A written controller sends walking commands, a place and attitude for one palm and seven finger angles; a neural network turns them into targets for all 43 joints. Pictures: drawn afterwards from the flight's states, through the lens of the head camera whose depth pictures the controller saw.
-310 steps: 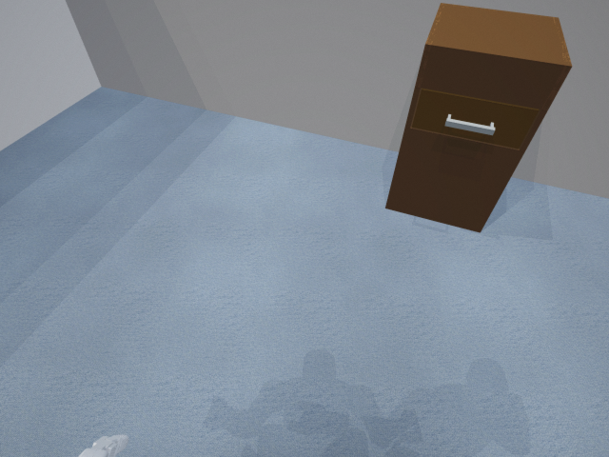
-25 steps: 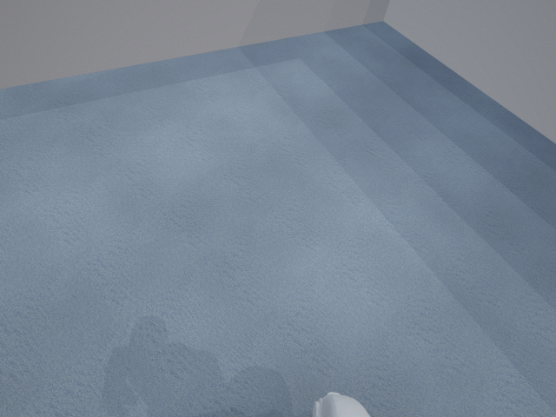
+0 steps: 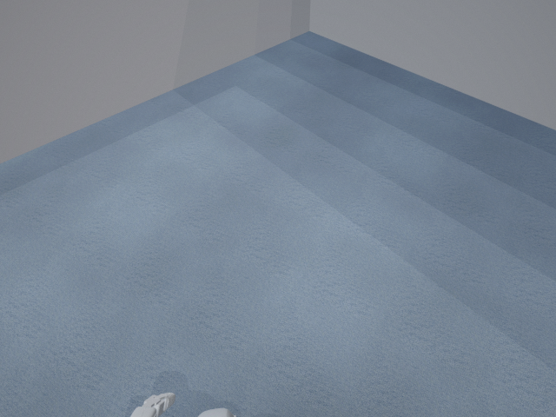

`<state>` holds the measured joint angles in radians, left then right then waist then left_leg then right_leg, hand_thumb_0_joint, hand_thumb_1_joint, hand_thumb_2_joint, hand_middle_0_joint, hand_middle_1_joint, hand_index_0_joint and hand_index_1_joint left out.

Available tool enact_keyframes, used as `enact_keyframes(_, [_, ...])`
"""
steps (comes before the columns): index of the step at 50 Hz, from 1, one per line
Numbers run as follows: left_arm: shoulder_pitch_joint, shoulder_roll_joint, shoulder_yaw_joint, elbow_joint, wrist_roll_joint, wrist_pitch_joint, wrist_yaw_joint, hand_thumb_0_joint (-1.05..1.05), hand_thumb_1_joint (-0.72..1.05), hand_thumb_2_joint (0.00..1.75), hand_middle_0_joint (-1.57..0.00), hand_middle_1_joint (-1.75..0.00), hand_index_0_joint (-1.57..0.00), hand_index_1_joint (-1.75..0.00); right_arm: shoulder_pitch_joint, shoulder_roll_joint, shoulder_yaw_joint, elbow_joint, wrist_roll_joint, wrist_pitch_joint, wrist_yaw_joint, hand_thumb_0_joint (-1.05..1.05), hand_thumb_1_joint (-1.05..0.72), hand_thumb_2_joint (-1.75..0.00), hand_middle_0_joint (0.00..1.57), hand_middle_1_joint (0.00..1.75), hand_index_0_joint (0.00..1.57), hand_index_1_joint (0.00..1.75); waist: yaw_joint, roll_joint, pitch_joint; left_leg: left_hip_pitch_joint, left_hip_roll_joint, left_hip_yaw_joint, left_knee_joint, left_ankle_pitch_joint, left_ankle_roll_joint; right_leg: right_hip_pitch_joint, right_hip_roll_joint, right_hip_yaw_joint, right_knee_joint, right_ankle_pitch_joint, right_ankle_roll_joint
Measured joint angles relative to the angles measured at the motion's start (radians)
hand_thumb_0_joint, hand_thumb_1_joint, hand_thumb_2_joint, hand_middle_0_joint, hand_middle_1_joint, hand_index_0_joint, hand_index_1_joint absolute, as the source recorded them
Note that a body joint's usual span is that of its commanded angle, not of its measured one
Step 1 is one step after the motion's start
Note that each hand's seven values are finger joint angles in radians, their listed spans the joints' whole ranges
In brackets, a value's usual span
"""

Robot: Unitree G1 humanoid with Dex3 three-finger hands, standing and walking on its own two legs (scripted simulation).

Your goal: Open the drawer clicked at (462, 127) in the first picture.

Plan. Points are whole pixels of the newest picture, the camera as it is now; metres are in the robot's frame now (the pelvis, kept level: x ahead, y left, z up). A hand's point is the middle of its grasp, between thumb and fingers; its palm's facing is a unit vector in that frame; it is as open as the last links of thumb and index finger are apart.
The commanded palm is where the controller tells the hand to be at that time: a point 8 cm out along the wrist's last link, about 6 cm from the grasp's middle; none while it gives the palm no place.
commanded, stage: turn to face it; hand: left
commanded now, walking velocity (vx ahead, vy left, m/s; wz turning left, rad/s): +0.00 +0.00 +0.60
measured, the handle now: out of the picture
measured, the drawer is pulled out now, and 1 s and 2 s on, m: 0.00 0.00 0.00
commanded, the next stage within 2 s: none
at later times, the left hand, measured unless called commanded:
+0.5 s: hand out of the picture +0.03 +0.25 -0.16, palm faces +0.30 -0.92 -0.26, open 7.4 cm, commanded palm none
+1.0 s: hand out of the picture -0.05 +0.13 -0.14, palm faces +0.56 -0.78 -0.28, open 7.4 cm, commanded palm none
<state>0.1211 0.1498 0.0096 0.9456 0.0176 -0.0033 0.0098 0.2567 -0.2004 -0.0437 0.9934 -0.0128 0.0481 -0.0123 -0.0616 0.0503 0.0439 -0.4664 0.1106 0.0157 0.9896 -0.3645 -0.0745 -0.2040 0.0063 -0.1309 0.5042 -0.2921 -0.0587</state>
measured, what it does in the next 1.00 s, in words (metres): steps on the spot, turning left: left foot, then right foot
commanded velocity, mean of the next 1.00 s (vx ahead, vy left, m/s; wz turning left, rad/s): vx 0.00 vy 0.00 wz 0.60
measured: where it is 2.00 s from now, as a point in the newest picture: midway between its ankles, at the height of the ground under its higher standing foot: outside the picture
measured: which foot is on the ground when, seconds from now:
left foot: up 0.00-0.14, down 0.16-0.68, up 0.70-1.00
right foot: down 0.00-0.16, up 0.18-0.66, down 0.68-1.00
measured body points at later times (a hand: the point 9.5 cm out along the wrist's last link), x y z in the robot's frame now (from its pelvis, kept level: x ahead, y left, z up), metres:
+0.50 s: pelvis +0.01 +0.02 +0.01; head +0.04 +0.05 +0.45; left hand +0.01 +0.30 -0.14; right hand +0.12 -0.21 -0.13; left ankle +0.02 +0.11 -0.74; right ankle +0.03 -0.16 -0.66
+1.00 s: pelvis +0.00 -0.06 +0.01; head +0.05 -0.07 +0.45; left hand -0.08 +0.17 -0.12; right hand +0.20 -0.25 -0.15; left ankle -0.11 +0.07 -0.65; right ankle +0.04 -0.14 -0.74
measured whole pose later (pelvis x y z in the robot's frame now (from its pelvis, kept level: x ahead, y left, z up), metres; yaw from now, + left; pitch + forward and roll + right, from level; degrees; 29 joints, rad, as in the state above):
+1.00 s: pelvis +0.00 -0.06 +0.01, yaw +35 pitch +0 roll +3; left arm 0.25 0.16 0.02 0.90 0.02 0.00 0.02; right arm 0.20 -0.28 -0.10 0.95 -0.02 0.10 0.03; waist -0.01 0.04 0.07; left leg -0.48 0.05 0.00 1.09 -0.38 -0.10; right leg -0.19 -0.12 -0.22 0.49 -0.28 -0.02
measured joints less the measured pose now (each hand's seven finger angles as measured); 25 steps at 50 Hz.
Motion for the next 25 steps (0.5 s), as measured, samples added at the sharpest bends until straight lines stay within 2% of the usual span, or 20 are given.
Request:
enact_keyframes(5, [0.011,-0.012,0.008,-0.005,0.003,0.0,0.006,0.0,0.9,0.9,-0.2,-0.3,-0.2,-0.3,0.002,0.032,0.004,0.019,0.001,0.011,0.014,0.0,-0.91,-0.9,0.2,0.3,0.2,0.3,0.028,-0.035,0.004,0.066,-0.024,0.069,-0.145,-0.034,0.002,0.018,-0.028,-0.063,0.044,-0.05,0.017])
enact_keyframes(7, [0.019,-0.002,0.017,-0.004,0.003,0.004,0.009,0.0,0.9,0.9,-0.21,-0.3,-0.2,-0.3,0.0,0.039,0.003,0.012,-0.001,0.009,0.018,0.0,-0.91,-0.9,0.2,0.3,0.2,0.3,0.035,-0.051,0.011,0.107,-0.034,0.093,-0.238,0.012,0.009,0.009,-0.044,-0.091,0.085,-0.079,0.031])
enact_keyframes(8, [0.027,0.005,0.022,-0.004,0.0,0.008,0.01,0.0,0.9,0.9,-0.21,-0.3,-0.2,-0.3,0.001,0.039,0.002,0.005,-0.003,0.003,0.021,0.0,-0.91,-0.9,0.2,0.3,0.2,0.3,0.037,-0.058,0.012,0.133,-0.041,0.102,-0.299,0.052,0.033,-0.004,-0.055,-0.102,0.121,-0.101,0.04])
enact_keyframes(9, [0.032,0.016,0.029,0.0,-0.005,0.014,0.011,0.0,0.9,0.9,-0.21,-0.3,-0.2,-0.3,-0.002,0.042,-0.001,0.0,-0.006,-0.005,0.022,0.0,-0.91,-0.9,0.2,0.3,0.2,0.3,0.036,-0.076,0.015,0.13,-0.058,0.105,-0.303,0.038,0.076,-0.031,-0.077,-0.098,0.178,-0.119,0.054])
enact_keyframes(11, [0.044,0.037,0.041,0.008,-0.007,0.035,0.016,0.0,0.9,0.9,-0.2,-0.3,-0.2,-0.3,-0.014,0.045,-0.001,-0.015,-0.008,-0.016,0.021,0.0,-0.91,-0.9,0.2,0.3,0.2,0.3,0.046,-0.092,0.028,0.119,-0.075,0.107,-0.292,0.02,0.126,-0.116,-0.082,-0.031,0.364,-0.235,0.089])
enact_keyframes(13, [0.053,0.054,0.053,0.021,-0.003,0.051,0.017,0.0,0.91,0.9,-0.2,-0.3,-0.2,-0.3,-0.02,0.044,-0.002,-0.029,-0.01,-0.025,0.013,0.0,-0.91,-0.9,0.2,0.3,0.2,0.3,0.047,-0.089,0.036,0.127,-0.081,0.1,-0.326,0.037,0.137,-0.192,-0.075,0.024,0.525,-0.241,0.107])
enact_keyframes(15, [0.056,0.068,0.063,0.03,-0.001,0.058,0.013,0.0,0.91,0.9,-0.2,-0.3,-0.2,-0.3,-0.021,0.041,-0.001,-0.037,-0.011,-0.03,0.007,0.0,-0.91,-0.9,0.2,0.3,0.2,0.3,0.047,-0.079,0.042,0.141,-0.088,0.084,-0.38,0.073,0.135,-0.247,-0.076,0.064,0.615,-0.19,0.122])
enact_keyframes(19, [0.061,0.093,0.076,0.025,-0.002,0.058,0.007,0.01,0.91,0.9,-0.2,-0.3,-0.2,-0.3,-0.021,0.033,-0.002,-0.041,-0.008,-0.03,0.006,0.0,-0.91,-0.9,0.21,0.3,0.2,0.3,0.054,-0.064,0.041,0.166,-0.1,0.047,-0.476,0.136,0.138,-0.29,-0.088,0.115,0.631,-0.106,0.146])
enact_keyframes(25, [0.046,0.108,0.08,0.007,-0.003,0.062,0.008,0.01,0.91,0.9,-0.2,-0.3,-0.2,-0.3,-0.02,0.015,-0.014,-0.046,-0.007,-0.021,0.014,0.0,-0.9,-0.9,0.21,0.3,0.2,0.3,0.048,-0.051,0.02,0.167,-0.116,-0.022,-0.523,0.18,0.123,-0.255,-0.087,0.138,0.508,-0.101,0.167])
